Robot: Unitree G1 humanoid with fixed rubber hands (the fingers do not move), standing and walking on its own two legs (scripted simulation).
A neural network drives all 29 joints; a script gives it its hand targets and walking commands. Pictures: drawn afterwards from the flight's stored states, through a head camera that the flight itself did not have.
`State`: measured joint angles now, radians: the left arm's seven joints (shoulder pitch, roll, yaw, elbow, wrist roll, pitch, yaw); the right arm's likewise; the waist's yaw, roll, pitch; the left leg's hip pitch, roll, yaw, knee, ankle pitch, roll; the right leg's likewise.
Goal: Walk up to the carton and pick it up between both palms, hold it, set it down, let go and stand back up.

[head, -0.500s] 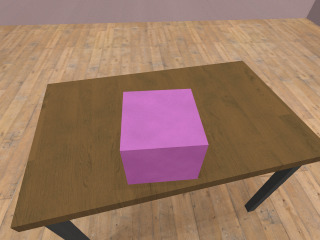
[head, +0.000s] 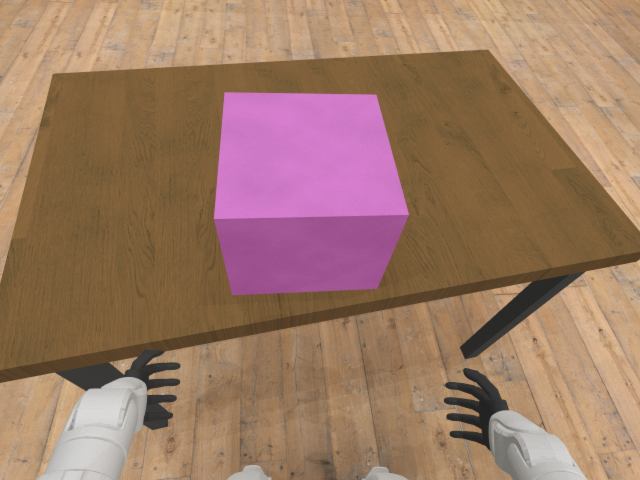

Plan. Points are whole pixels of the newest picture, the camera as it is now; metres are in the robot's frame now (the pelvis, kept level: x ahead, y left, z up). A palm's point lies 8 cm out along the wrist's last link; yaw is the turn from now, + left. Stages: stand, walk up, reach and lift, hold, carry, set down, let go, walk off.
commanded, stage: reach and lift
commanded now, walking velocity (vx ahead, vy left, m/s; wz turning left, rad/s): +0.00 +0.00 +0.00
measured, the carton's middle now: (304, 194) +0.50 +0.04 +0.03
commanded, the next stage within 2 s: none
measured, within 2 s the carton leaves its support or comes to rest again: neither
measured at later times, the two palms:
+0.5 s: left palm (120, 453) +0.18 +0.23 -0.05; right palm (495, 463) +0.17 -0.20 -0.05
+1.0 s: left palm (100, 458) +0.17 +0.24 -0.02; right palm (482, 436) +0.20 -0.18 -0.03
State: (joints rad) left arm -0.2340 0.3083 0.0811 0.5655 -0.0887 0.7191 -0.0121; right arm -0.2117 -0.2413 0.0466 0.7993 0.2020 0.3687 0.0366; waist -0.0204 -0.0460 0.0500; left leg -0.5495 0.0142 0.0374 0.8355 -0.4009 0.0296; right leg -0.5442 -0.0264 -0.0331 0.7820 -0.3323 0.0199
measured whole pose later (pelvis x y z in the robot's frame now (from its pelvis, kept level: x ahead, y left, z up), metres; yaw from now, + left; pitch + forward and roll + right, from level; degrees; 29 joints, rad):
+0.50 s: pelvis -0.03 -0.06 +0.01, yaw +2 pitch +4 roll +0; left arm -0.03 0.41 0.10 0.42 -0.12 0.55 -0.13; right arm 0.11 0.00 0.10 0.23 0.15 0.51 -0.22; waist -0.01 -0.05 0.03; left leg -0.49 0.09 0.04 0.72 -0.29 -0.06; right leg -0.50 0.00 -0.11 0.73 -0.29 -0.07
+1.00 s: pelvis +0.00 -0.03 +0.03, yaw +3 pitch +1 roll -1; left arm 0.16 0.34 0.04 0.41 -0.17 0.15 -0.08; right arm 0.22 0.01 0.04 0.31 0.08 0.15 -0.15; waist 0.04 -0.01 0.04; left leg -0.30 0.07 0.06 0.55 -0.26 -0.02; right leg -0.28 -0.01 -0.09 0.52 -0.25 -0.02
